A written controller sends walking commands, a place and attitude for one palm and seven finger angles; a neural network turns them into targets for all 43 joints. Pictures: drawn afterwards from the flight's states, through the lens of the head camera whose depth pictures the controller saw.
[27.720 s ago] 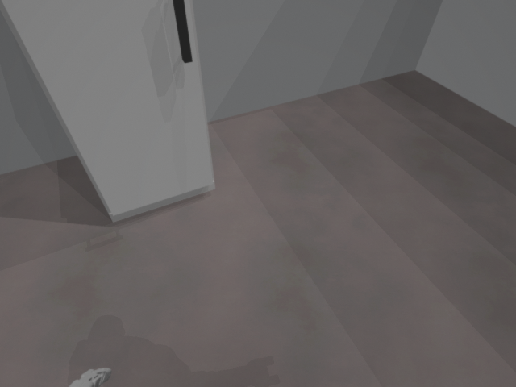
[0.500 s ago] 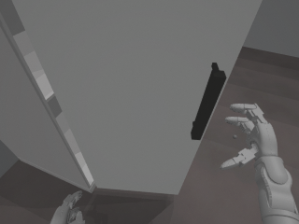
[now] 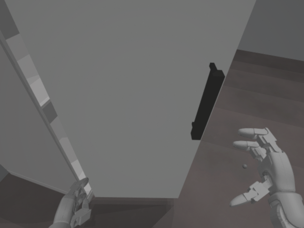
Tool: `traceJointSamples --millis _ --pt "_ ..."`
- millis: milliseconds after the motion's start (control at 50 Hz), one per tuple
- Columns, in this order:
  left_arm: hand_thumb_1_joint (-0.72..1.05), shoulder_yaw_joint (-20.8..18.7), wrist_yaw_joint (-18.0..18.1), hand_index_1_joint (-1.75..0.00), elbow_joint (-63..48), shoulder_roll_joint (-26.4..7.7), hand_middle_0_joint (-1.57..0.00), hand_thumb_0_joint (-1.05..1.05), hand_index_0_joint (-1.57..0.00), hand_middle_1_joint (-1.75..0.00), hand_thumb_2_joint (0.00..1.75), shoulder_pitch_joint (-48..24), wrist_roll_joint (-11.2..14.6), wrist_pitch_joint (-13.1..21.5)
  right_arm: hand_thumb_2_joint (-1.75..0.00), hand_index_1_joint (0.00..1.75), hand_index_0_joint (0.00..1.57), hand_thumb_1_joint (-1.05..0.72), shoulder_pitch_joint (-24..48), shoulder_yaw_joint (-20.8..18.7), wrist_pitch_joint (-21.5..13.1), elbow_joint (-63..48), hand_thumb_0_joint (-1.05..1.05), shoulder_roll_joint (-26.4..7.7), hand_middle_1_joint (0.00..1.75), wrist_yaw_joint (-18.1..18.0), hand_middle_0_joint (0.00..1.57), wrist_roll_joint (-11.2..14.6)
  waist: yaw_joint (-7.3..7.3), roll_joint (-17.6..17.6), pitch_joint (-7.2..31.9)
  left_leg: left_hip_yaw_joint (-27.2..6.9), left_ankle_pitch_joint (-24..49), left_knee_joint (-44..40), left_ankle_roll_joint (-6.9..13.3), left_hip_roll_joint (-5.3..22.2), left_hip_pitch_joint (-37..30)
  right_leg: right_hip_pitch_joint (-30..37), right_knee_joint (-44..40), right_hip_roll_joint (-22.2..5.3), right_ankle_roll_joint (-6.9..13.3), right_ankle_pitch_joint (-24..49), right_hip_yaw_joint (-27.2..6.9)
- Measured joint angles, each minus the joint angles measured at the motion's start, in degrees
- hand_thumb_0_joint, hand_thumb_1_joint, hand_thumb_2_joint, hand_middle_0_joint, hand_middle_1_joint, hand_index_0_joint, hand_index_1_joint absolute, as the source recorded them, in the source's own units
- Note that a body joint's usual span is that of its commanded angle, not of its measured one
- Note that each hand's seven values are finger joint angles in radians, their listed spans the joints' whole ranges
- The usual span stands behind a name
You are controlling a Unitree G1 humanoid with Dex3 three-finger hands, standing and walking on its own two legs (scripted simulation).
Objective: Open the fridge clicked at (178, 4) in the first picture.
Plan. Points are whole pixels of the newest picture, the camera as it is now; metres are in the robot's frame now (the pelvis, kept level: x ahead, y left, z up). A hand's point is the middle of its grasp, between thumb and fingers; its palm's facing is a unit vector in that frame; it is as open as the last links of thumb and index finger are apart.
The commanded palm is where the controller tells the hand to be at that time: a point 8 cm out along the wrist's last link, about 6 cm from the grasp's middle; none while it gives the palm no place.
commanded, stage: draw the hand back to the body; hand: right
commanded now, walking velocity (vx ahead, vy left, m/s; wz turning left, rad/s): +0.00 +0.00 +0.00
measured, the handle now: (203, 104) +0.42 -0.13 +0.13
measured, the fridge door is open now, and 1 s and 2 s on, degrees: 72 72 72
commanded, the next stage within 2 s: step back with the hand held close in 1.66 s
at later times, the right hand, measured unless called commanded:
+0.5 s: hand (270, 165) +0.23 -0.24 +0.14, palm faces +0.19 +0.98 -0.03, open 14.7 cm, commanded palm +0.19 -0.27 +0.15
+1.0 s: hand (301, 170) +0.20 -0.27 +0.17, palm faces +0.43 +0.84 -0.32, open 11.6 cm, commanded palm +0.16 -0.31 +0.18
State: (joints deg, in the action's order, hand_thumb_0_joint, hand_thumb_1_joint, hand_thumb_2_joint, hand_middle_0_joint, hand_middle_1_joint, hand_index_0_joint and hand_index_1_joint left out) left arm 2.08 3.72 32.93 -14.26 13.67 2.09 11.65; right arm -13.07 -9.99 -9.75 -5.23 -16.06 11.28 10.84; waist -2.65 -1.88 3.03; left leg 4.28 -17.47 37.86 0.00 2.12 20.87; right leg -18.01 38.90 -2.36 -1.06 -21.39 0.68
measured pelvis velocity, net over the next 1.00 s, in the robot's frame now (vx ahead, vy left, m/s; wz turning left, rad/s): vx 0.01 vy -0.02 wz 0.00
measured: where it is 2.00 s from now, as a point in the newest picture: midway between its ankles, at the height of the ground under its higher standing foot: outside the picture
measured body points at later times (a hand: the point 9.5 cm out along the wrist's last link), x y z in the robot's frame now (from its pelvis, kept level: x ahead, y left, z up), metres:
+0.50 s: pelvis +0.01 -0.01 +0.00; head -0.02 +0.00 +0.45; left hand +0.20 +0.21 -0.05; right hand +0.21 -0.29 +0.15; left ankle +0.03 +0.12 -0.72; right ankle -0.01 -0.13 -0.72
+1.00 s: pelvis +0.01 -0.02 +0.02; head -0.03 +0.00 +0.46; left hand +0.19 +0.20 -0.06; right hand +0.17 -0.31 +0.18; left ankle +0.03 +0.12 -0.72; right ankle -0.01 -0.13 -0.72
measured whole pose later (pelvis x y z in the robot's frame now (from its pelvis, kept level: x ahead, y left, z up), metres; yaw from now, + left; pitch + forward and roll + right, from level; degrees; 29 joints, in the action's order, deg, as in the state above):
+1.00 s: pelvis +0.01 -0.02 +0.02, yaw +0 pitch -5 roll +0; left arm 2.4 4.4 37.5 -12.6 13.8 -0.2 10.6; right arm -22.9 -15.8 -3.1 -19.9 -18.4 -5.9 4.2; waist -4.4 -2.7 0.0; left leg 3.5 -13.5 27.7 -1.6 3.4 9.1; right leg -6.1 28.6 -0.6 0.4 -17.5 1.6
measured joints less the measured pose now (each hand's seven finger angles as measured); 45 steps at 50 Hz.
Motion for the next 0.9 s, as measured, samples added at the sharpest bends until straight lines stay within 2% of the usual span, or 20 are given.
traceJointSamples --millis 100,160,200,240,300,360,440,520,600,660,720,800,900 --pt "0.90 0.1 0.1 -0.30 0.7 -0.1 -0.20 0.01 -0.20 -0.30 0.90 0.5 0.0 0.6 -0.20 1.16 0.25 0.55 -0.4 -1.5 -1.3 -0.6 -0.01 -1.0 1.15 0.3 0.26 0.4 0.11 -0.1 0.0 0.4 -0.3 0.5 0.2 -0.2 0.2 -0.4 0.7 -0.2 -0.2 -0.3 -0.4" --pt "0.90 0.3 1.5 -0.30 2.3 -0.3 -0.20 0.01 -0.20 -0.30 0.90 0.6 1.2 1.3 -0.20 1.16 0.26 0.56 1.9 -4.0 3.8 1.1 -0.01 1.0 1.15 0.8 0.26 8.0 -0.13 -0.7 -0.1 0.6 0.1 -0.6 0.1 -0.2 -0.9 0.4 0.1 -0.2 -0.3 -0.1 -0.6" --pt "0.90 0.5 2.3 -0.30 3.0 -0.3 -0.20 0.01 -0.20 -0.30 0.90 0.9 1.5 1.9 -0.20 1.16 0.25 0.56 3.3 -5.6 7.7 1.5 -0.01 2.2 1.15 -0.3 0.26 9.4 -0.31 -0.9 0.3 0.7 0.4 -1.5 0.0 -0.2 -1.7 1.0 -0.8 -0.1 -0.1 0.2 -0.7" --pt "0.90 0.5 2.3 -0.30 3.0 -0.3 -0.20 0.01 -0.20 -0.30 0.90 1.3 1.4 2.5 -0.20 1.15 0.25 0.56 3.1 -5.8 10.0 0.5 -0.01 2.3 1.15 -1.6 0.26 7.9 -0.33 -0.9 0.9 0.5 0.5 -2.1 -0.1 0.0 -2.0 1.5 -1.5 0.1 0.1 0.4 -0.5" --pt "0.90 0.5 1.7 -0.30 2.0 -0.2 -0.20 0.01 -0.20 -0.30 0.90 1.7 1.0 3.3 -0.20 1.15 0.25 0.55 0.6 -4.2 11.2 -3.0 -0.01 1.6 1.15 -2.4 0.25 5.4 -0.20 -0.9 1.3 0.1 0.5 -2.2 -0.3 0.3 -2.3 2.2 -2.2 0.4 0.3 0.5 -0.1" --pt "0.90 0.6 1.4 -0.30 1.6 0.0 -0.20 0.01 -0.20 -0.30 0.90 1.6 0.7 3.5 -0.20 1.15 0.25 0.55 -2.1 -3.6 11.4 -6.1 -0.01 1.3 1.15 -1.3 0.25 6.0 -0.13 -0.7 1.8 -0.3 0.3 -2.3 -0.5 0.3 -2.7 2.8 -2.5 0.4 0.4 0.3 0.3" --pt "0.90 0.9 1.5 -0.30 1.7 0.3 -0.20 0.01 -0.20 -0.30 0.90 1.3 0.8 3.5 -0.20 1.15 0.25 0.55 -3.8 -5.2 12.1 -8.1 -0.01 1.2 1.15 -1.0 0.26 7.4 -0.49 -0.2 1.9 -0.3 0.2 -2.6 -0.6 0.3 -3.6 3.6 -2.6 0.4 0.5 0.1 0.3" --pt "0.90 0.9 1.4 -0.30 1.5 0.3 -0.20 0.01 -0.20 -0.30 0.90 1.1 0.9 3.5 -0.20 1.15 0.25 0.55 -4.6 -7.0 13.8 -9.5 -0.01 0.9 1.15 -2.0 0.26 6.9 -1.03 -0.2 1.7 0.0 0.3 -3.0 -0.7 0.3 -4.5 4.2 -2.6 0.5 0.6 0.0 0.1" --pt "0.90 1.1 1.7 -0.30 1.6 0.0 -0.20 0.01 -0.20 -0.30 0.90 1.0 0.9 4.0 -0.22 1.14 0.25 0.52 -5.2 -6.7 14.7 -11.6 -0.01 0.9 1.13 -1.7 0.25 6.6 -1.58 -0.5 1.4 0.3 0.4 -3.4 -1.0 0.6 -5.3 4.6 -2.4 0.8 0.8 0.0 -0.3" --pt "0.90 1.0 1.6 -0.30 1.9 0.4 -0.20 0.01 -0.20 -0.30 0.90 0.2 -0.5 3.5 -0.24 1.10 0.25 0.47 -5.8 -4.6 12.8 -13.1 -0.01 -0.8 1.10 -7.4 0.25 0.6 -1.70 -0.5 0.4 0.3 1.0 -4.4 -1.1 0.7 -6.4 5.6 -3.3 0.9 1.0 0.5 -0.2" --pt "0.90 0.9 1.3 -0.30 1.9 1.0 -0.20 0.01 -0.20 -0.30 0.90 -0.6 -1.3 2.3 -0.28 1.06 0.24 0.39 -6.7 -4.0 11.0 -13.4 -0.01 -1.4 1.06 -11.9 0.25 -2.7 -1.50 -0.2 -1.0 0.0 1.7 -5.4 -1.2 0.9 -7.3 6.7 -4.7 1.1 1.1 1.4 0.1" --pt "0.90 0.8 1.0 -0.30 2.3 1.4 -0.20 0.01 -0.21 -0.30 0.90 -0.7 -1.9 1.0 -0.34 0.99 0.24 0.27 -8.0 -4.0 9.5 -13.5 -0.01 -1.5 0.98 -15.0 0.25 -5.0 -1.54 -0.1 -2.4 -0.3 2.7 -7.1 -1.3 1.0 -8.6 8.3 -6.7 1.4 1.2 2.5 0.5" --pt "0.90 0.6 0.8 -0.30 3.6 1.6 -0.20 0.01 -0.21 -0.30 0.90 0.0 -2.2 0.0 -0.42 0.89 0.24 0.10 -9.8 -4.4 7.8 -14.7 -0.01 -1.9 0.88 -16.7 0.24 -6.2 -1.71 -0.5 -2.7 -0.6 3.5 -9.0 -1.5 1.2 -10.4 10.3 -8.8 1.6 1.4 3.3 0.7"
